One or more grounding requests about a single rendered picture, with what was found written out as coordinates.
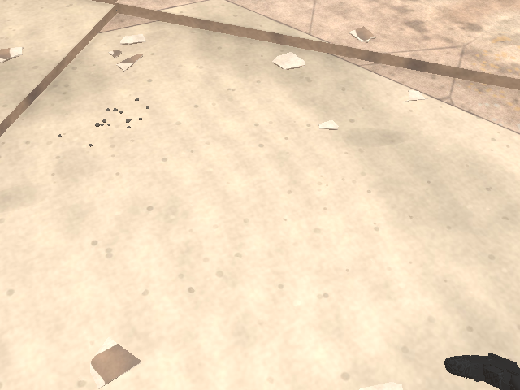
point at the robot right hand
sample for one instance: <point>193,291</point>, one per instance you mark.
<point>492,369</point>

